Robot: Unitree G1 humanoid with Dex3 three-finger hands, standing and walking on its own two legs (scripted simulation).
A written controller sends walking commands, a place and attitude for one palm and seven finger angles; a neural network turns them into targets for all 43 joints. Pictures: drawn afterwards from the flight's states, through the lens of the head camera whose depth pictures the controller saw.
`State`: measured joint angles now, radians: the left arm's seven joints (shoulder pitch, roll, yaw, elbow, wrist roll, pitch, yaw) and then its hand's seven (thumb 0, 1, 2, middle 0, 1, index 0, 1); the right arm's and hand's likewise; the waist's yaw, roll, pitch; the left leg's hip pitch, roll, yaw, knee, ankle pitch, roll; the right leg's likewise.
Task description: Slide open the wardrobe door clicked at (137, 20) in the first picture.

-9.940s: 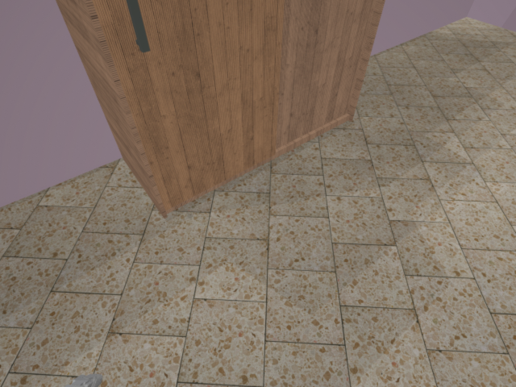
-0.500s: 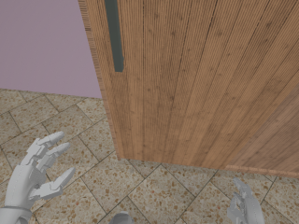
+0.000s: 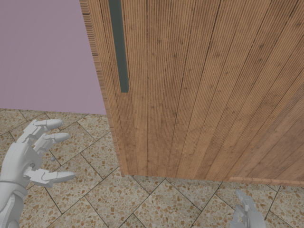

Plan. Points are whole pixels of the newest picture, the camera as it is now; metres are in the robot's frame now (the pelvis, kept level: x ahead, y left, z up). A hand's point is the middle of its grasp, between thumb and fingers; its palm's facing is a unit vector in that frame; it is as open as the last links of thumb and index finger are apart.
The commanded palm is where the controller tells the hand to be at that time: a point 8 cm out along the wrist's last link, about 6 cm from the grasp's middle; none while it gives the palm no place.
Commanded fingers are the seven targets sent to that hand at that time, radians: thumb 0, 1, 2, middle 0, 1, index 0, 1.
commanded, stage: raise the hand with hooked fingers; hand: left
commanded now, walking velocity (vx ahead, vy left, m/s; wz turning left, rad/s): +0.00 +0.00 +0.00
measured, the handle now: (121, 42) +0.55 +0.15 +0.23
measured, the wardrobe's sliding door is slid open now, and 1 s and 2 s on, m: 0.00 0.00 0.00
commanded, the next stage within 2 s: move the hooked fingers beside the handle in 1.02 s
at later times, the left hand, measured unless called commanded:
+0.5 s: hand (28, 121) +0.26 +0.28 +0.20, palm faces +0.09 -0.99 -0.09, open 13.9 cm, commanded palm +0.23 +0.32 +0.21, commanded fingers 0.00 -0.50 0.30 -0.30 -1.20 -0.30 -1.20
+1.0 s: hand (40, 115) +0.27 +0.25 +0.21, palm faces +0.09 -0.99 -0.07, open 14.0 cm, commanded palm +0.24 +0.30 +0.21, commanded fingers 0.00 -0.50 0.30 -0.30 -1.20 -0.30 -1.20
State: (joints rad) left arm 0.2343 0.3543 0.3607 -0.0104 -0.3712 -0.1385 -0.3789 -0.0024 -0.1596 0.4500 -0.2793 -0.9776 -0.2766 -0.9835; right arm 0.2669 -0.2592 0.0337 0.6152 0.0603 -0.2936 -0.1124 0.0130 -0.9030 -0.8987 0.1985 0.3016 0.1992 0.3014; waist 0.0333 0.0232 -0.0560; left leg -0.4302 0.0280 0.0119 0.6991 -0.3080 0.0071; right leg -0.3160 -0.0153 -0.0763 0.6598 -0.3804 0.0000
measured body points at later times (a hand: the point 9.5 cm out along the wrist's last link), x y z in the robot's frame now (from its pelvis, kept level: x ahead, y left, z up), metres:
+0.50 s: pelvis -0.01 +0.00 +0.02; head -0.03 -0.02 +0.47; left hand +0.25 +0.33 +0.21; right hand +0.19 -0.21 -0.05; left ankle +0.03 +0.11 -0.72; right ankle -0.02 -0.12 -0.72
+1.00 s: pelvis +0.00 -0.02 +0.02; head -0.03 -0.04 +0.47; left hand +0.26 +0.31 +0.21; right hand +0.19 -0.25 -0.05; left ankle +0.03 +0.11 -0.72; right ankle -0.02 -0.12 -0.72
